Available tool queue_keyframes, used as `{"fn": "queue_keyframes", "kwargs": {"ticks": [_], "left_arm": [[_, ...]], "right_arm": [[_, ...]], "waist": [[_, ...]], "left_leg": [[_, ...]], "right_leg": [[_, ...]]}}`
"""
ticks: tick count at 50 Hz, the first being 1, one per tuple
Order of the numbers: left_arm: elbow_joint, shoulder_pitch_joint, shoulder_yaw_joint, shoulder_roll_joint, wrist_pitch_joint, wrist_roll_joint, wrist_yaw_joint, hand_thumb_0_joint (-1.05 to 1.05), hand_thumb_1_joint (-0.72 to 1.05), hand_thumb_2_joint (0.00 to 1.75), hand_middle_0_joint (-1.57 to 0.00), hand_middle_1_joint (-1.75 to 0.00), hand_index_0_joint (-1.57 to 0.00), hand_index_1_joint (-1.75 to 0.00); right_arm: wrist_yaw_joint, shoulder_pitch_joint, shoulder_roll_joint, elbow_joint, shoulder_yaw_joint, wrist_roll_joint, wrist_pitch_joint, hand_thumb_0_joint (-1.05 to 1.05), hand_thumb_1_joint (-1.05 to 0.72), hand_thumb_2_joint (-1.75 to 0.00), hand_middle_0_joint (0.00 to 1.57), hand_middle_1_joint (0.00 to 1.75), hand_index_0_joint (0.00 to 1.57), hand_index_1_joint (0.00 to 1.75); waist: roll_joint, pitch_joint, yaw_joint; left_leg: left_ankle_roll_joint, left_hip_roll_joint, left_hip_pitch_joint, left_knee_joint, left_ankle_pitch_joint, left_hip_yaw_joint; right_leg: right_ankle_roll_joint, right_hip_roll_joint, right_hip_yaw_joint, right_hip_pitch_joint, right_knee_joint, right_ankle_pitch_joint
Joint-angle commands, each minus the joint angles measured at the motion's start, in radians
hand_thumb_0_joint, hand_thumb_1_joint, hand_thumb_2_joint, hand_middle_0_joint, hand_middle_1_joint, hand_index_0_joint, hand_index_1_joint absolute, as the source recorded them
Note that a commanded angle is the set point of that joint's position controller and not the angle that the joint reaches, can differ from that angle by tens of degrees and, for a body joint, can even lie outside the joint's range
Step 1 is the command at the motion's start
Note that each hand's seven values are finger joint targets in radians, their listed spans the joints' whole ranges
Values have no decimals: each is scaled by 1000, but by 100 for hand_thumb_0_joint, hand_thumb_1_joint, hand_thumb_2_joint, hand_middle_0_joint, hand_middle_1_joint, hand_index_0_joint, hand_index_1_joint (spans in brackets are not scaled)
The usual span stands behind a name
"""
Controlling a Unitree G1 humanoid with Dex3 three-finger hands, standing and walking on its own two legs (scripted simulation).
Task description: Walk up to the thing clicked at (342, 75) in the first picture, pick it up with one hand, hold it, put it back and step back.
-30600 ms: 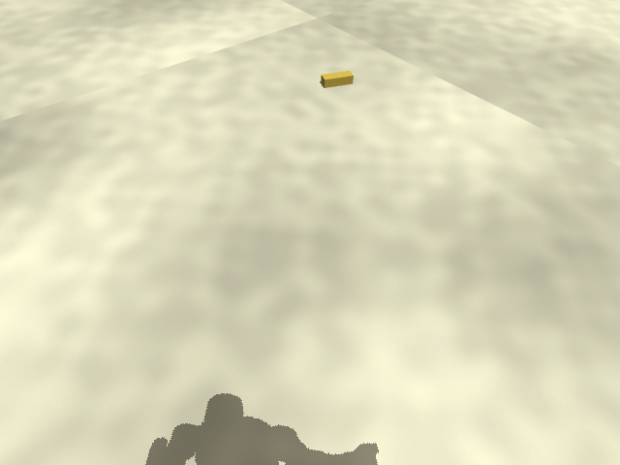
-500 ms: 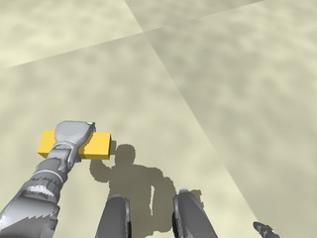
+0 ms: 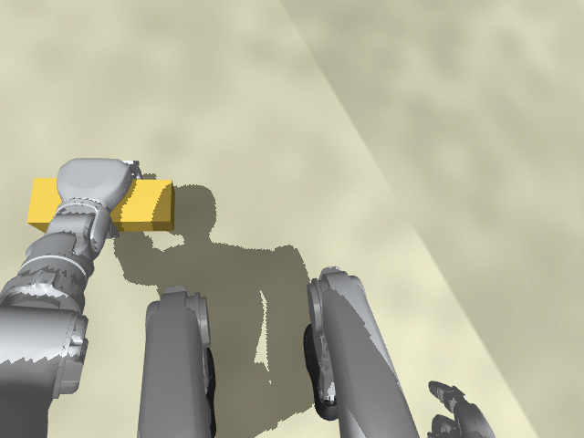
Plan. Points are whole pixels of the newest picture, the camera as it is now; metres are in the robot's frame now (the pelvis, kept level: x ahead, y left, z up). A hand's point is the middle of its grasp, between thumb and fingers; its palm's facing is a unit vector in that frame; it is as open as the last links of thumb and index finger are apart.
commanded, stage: crouch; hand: left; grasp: from above
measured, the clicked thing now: (108, 206) +0.45 +0.23 -0.18
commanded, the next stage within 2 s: lower in 1.02 s
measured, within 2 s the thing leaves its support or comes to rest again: neither
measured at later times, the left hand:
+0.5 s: hand (124, 206) +0.47 +0.22 -0.25, palm faces -0.48 +0.01 -0.88, open 9.9 cm
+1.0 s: hand (128, 204) +0.48 +0.23 -0.29, palm faces -0.46 +0.01 -0.89, open 9.8 cm
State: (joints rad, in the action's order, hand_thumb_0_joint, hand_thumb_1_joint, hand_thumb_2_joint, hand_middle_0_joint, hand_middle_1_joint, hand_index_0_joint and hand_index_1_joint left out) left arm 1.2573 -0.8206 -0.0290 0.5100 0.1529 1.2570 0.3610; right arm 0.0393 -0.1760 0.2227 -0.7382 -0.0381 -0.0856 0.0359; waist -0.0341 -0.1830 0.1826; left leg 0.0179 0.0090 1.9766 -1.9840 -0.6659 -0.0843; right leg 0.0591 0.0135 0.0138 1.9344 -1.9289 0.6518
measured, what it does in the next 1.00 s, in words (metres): lowers itself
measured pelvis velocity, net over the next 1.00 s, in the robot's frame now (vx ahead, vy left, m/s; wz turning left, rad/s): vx -0.01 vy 0.00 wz -0.07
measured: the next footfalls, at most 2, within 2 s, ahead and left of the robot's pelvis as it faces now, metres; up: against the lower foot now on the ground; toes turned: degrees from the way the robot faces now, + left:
none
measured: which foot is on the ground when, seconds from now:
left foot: down 0.00-1.00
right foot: down 0.00-1.00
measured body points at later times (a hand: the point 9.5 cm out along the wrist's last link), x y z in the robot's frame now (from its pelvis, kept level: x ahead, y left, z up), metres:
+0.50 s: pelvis -0.01 +0.00 -0.08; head +0.23 +0.04 +0.30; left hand +0.49 +0.22 -0.20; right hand +0.03 -0.28 -0.20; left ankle +0.07 +0.13 -0.43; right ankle +0.08 -0.15 -0.43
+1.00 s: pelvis -0.01 +0.00 -0.13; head +0.23 +0.05 +0.25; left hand +0.50 +0.22 -0.24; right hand +0.01 -0.27 -0.23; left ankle +0.07 +0.13 -0.43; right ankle +0.08 -0.15 -0.43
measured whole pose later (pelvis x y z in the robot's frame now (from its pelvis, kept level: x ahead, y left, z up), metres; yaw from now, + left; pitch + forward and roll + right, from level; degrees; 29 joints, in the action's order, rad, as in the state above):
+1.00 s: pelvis -0.01 +0.00 -0.13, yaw -4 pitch +35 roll -8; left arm 1.51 -1.05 0.03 0.71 0.21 1.31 0.38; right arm 0.12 -0.17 0.25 -0.74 0.07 -0.14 0.04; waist 0.00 -0.06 0.28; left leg 0.03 -0.01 2.32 -2.39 -0.69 -0.15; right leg 0.07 -0.02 -0.01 2.26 -2.30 0.66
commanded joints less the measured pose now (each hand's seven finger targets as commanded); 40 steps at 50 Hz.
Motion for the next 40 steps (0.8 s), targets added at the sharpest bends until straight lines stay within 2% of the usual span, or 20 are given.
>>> {"fn": "queue_keyframes", "kwargs": {"ticks": [1, 2, 3, 5, 8, 11, 14, 17, 19, 21, 22, 23, 26, 27, 29, 31, 32, 34, 37, 40], "left_arm": [[-155, -404, 53, 230, -19, -7, 66, 0, 70, 87, -102, -78, -105, -76], [-189, -464, 55, 243, -18, -7, 66, 0, 69, 88, -102, -77, -104, -75], [-177, -462, 61, 256, -19, -5, 64, 0, 68, 87, -102, -75, -104, -74], [-113, -405, 55, 243, -23, -11, 55, 0, 70, 87, -103, -75, -105, -73], [-131, -444, 73, 291, -16, -11, 45, 0, 71, 88, -104, -76, -106, -75], [-90, -444, 59, 277, -9, -14, 32, 0, 72, 90, -104, -79, -106, -77], [-93, -468, 73, 315, 2, -13, 25, 0, 68, 85, -99, -79, -102, -76], [-75, -495, 65, 309, 13, -3, 20, 0, 69, 85, -101, -77, -104, -74], [-26, -486, 67, 315, 18, -2, 22, 0, 70, 88, -101, -79, -103, -77], [-49, -536, 74, 346, 32, 2, 28, 0, 67, 88, -99, -79, -102, -77], [8, -496, 78, 340, 30, 11, 31, 0, 68, 87, -99, -79, -102, -77], [-19, -533, 74, 348, 38, 8, 33, 0, 67, 84, -97, -79, -101, -76], [12, -552, 76, 351, 47, 15, 38, 0, 67, 84, -98, -79, -101, -76], [-12, -581, 84, 381, 52, 20, 41, 0, 67, 84, -99, -78, -101, -75], [34, -547, 82, 368, 52, 25, 47, 0, 68, 83, -99, -78, -102, -75], [21, -587, 89, 398, 56, 29, 53, 0, 69, 83, -99, -78, -102, -75], [69, -542, 87, 384, 51, 34, 54, 0, 68, 83, -99, -79, -102, -76], [63, -578, 84, 393, 52, 36, 54, 0, 68, 84, -99, -79, -102, -77], [22, -631, 95, 427, 57, 30, 58, 0, 70, 81, -99, -78, -103, -75], [85, -593, 80, 406, 58, 33, 58, 0, 69, 82, -99, -78, -102, -75]], "right_arm": [[7, -201, 228, 27, -72, -16, 22, 0, -91, -90, 20, 30, 20, 30], [9, -198, 232, 22, -72, -19, 22, 0, -91, -90, 20, 30, 20, 30], [11, -203, 234, 26, -74, -19, 20, 0, -91, -90, 20, 30, 20, 30], [19, -204, 227, 30, -67, -22, 18, 0, -91, -90, 20, 30, 20, 30], [25, -204, 228, 29, -66, -25, 12, 0, -91, -90, 20, 30, 20, 30], [33, -196, 227, 26, -61, -27, 5, 0, -91, -90, 20, 30, 20, 30], [39, -195, 229, 28, -56, -29, 0, 0, -92, -90, 20, 30, 20, 30], [45, -197, 242, 28, -53, -30, -6, 0, -91, -90, 20, 30, 20, 30], [45, -196, 248, 22, -50, -29, -5, 0, -91, -90, 20, 30, 20, 30], [48, -191, 245, 19, -45, -35, -5, 0, -91, -90, 20, 30, 20, 30], [51, -205, 250, 19, -41, -37, -4, 0, -91, -90, 20, 30, 20, 30], [51, -194, 247, 17, -39, -38, -5, 0, -91, -90, 20, 30, 20, 30], [55, -202, 255, 9, -31, -44, 1, 0, -91, -90, 20, 30, 20, 30], [54, -197, 256, 9, -30, -43, 0, 0, -91, -90, 20, 30, 20, 30], [59, -208, 258, 9, -18, -49, 2, 0, -91, -90, 20, 30, 20, 30], [58, -201, 263, 9, -18, -48, 0, 0, -91, -90, 20, 30, 20, 30], [59, -212, 265, 6, -13, -50, 0, 0, -91, -90, 20, 30, 20, 30], [63, -212, 271, 6, -5, -53, 2, 0, -91, -90, 20, 30, 20, 30], [64, -203, 275, 12, 2, -53, 2, 0, -91, -90, 20, 30, 20, 30], [65, -202, 273, 9, 12, -56, 0, 0, -91, -90, 20, 30, 20, 30]], "waist": [[-229, -710, 16], [-253, -732, 25], [-243, -745, 28], [-195, -684, 33], [-194, -731, 30], [-176, -660, 45], [-218, -656, 39], [-218, -648, 58], [-214, -605, 59], [-224, -633, 56], [-195, -605, 69], [-197, -625, 63], [-222, -605, 83], [-226, -633, 71], [-247, -606, 80], [-246, -637, 76], [-242, -602, 82], [-242, -598, 95], [-287, -615, 91], [-250, -571, 103]], "left_leg": [[-20, -14, -582, 190, 272, 36], [-22, -13, -572, 167, 281, 44], [-22, -15, -559, 158, 268, 43], [-33, -16, -485, 117, 255, 61], [-37, -18, -434, 72, 256, 71], [-41, -17, -359, 45, 221, 75], [-37, -18, -352, 26, 217, 77], [-33, -17, -336, 11, 194, 65], [-32, -16, -324, 3, 174, 59], [-35, -19, -297, -22, 168, 68], [-38, -21, -287, -31, 172, 67], [-39, -20, -276, -39, 164, 69], [-37, -21, -264, -58, 162, 66], [-39, -22, -260, -67, 156, 68], [-34, -22, -249, -73, 166, 67], [-37, -23, -248, -88, 159, 64], [-35, -25, -240, -89, 162, 66], [-37, -23, -230, -101, 156, 61], [-36, -22, -228, -111, 155, 59], [-39, -25, -177, -125, 119, 62]], "right_leg": [[-97, -18, -101, -238, 144, -242], [-95, -18, -99, -237, 132, -258], [-97, -22, -104, -239, 119, -251], [-89, -26, -101, -253, 120, -257], [-85, -29, -97, -284, 87, -276], [-82, -34, -98, -254, 71, -252], [-87, -35, -100, -228, 40, -241], [-92, -38, -117, -170, 8, -209], [-94, -37, -124, -121, -8, -186], [-94, -42, -121, -142, -23, -186], [-89, -38, -122, -137, -22, -193], [-90, -43, -124, -137, -30, -186], [-91, -41, -130, -108, -56, -184], [-92, -44, -130, -106, -59, -180], [-92, -40, -135, -95, -80, -187], [-94, -46, -139, -86, -90, -183], [-92, -40, -140, -76, -91, -182], [-92, -43, -147, -67, -102, -183], [-95, -46, -151, -57, -124, -183], [-93, -50, -154, -51, -122, -154]]}}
